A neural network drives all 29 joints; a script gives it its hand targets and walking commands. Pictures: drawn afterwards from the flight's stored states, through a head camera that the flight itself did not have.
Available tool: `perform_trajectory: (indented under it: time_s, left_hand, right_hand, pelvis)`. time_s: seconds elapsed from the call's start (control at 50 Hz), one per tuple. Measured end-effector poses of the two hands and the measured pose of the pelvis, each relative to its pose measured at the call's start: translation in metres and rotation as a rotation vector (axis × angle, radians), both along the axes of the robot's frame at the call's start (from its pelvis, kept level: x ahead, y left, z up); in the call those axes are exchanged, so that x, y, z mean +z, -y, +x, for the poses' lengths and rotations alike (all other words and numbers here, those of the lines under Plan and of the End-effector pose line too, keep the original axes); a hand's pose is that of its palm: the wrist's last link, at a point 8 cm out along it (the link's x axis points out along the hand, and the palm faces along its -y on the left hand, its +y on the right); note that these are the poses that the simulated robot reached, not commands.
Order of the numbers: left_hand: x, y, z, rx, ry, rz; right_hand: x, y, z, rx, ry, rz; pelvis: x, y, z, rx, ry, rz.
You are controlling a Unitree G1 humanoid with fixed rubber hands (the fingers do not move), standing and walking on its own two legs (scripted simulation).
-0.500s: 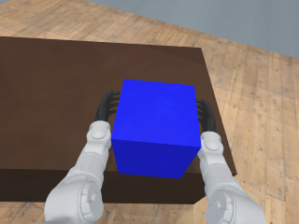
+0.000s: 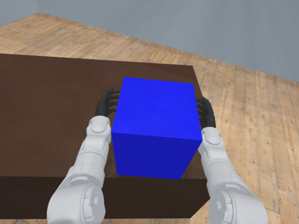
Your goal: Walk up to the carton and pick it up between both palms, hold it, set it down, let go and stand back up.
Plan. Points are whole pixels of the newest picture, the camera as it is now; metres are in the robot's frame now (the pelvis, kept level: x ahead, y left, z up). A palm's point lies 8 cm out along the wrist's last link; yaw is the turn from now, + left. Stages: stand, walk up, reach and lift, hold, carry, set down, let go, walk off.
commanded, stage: reach and lift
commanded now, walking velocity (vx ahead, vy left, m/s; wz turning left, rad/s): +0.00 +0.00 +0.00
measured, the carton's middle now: (153, 131) +0.41 +0.01 +0.02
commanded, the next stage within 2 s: hold in 1.84 s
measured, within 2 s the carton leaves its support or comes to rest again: neither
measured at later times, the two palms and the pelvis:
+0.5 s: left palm (92, 108) +0.38 +0.17 +0.13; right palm (205, 120) +0.38 -0.13 +0.12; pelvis -0.01 +0.00 +0.00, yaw +2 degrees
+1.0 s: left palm (88, 105) +0.36 +0.17 +0.16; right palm (210, 118) +0.36 -0.13 +0.14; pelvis -0.01 +0.00 +0.00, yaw +2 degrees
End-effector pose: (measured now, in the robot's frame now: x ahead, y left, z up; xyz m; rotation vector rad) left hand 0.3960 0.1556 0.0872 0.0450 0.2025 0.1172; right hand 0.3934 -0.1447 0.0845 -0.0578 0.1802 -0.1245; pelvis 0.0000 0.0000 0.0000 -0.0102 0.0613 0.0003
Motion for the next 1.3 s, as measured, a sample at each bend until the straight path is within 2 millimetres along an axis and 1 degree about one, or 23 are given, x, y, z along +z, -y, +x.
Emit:
perform_trajectory:
  time_s: [0.14,0.32,0.4,0.54,0.66,0.84,0.9,0.98,1.12,1.18,1.3]
  left_hand:
    - [0.012,-0.002,-0.004,0.005,0.015,-0.002]
    - [0.023,-0.005,-0.013,-0.001,0.009,0.015]
    - [0.036,-0.009,-0.017,0.010,0.028,0.027]
    - [0.048,-0.020,-0.020,0.021,0.022,0.023]
    - [0.060,-0.025,-0.023,0.033,0.039,0.034]
    - [0.060,-0.023,-0.033,0.031,0.032,0.029]
    - [0.066,-0.020,-0.036,0.030,0.042,0.039]
    - [0.076,-0.017,-0.040,0.029,0.062,0.047]
    - [0.084,-0.014,-0.042,0.021,0.046,0.026]
    - [0.086,-0.014,-0.042,0.022,0.039,0.021]
    - [0.096,-0.019,-0.046,0.040,0.074,0.028]
  right_hand:
    - [0.009,-0.002,-0.003,0.002,0.014,0.005]
    - [0.014,-0.006,-0.013,-0.002,0.010,0.022]
    - [0.023,-0.010,-0.013,0.010,0.029,0.021]
    - [0.038,-0.020,-0.012,0.023,0.025,0.019]
    - [0.048,-0.025,-0.011,0.037,0.044,0.004]
    - [0.047,-0.023,-0.021,0.034,0.037,0.018]
    - [0.049,-0.021,-0.024,0.033,0.048,0.031]
    - [0.057,-0.018,-0.028,0.031,0.072,0.038]
    - [0.063,-0.014,-0.032,0.021,0.054,0.036]
    - [0.065,-0.015,-0.032,0.022,0.048,0.039]
    - [0.077,-0.020,-0.029,0.041,0.085,0.029]
  pelvis:
    - [0.000,0.001,0.000,0.015,0.023,0.000]
    - [0.000,0.000,-0.002,0.021,0.075,0.002]
    - [0.000,-0.001,-0.003,0.023,0.087,0.001]
    - [0.000,-0.002,-0.005,0.031,0.111,0.002]
    - [0.000,-0.003,-0.004,0.041,0.126,0.003]
    - [-0.001,-0.003,-0.005,0.042,0.165,0.003]
    - [-0.001,-0.003,-0.006,0.042,0.169,0.002]
    - [-0.002,-0.003,-0.008,0.040,0.174,0.001]
    - [-0.002,0.000,-0.010,0.037,0.198,0.007]
    - [-0.002,0.001,-0.011,0.033,0.202,0.007]
    - [-0.002,0.002,-0.010,0.040,0.205,0.005]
